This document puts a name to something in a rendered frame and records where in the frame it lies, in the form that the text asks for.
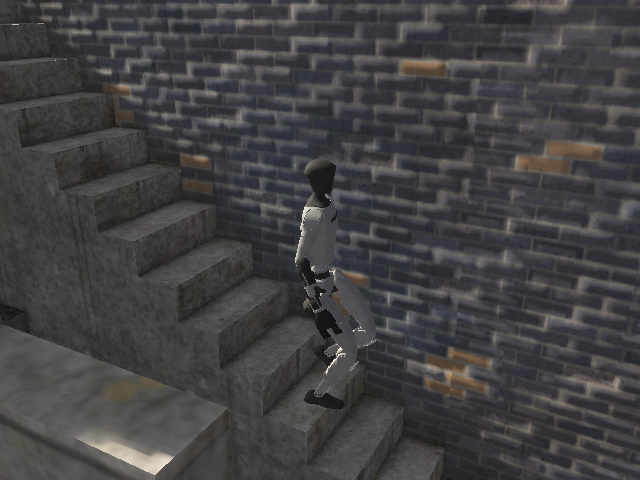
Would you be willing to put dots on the stairs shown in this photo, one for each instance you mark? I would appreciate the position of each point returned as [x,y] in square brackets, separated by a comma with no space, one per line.
[106,257]

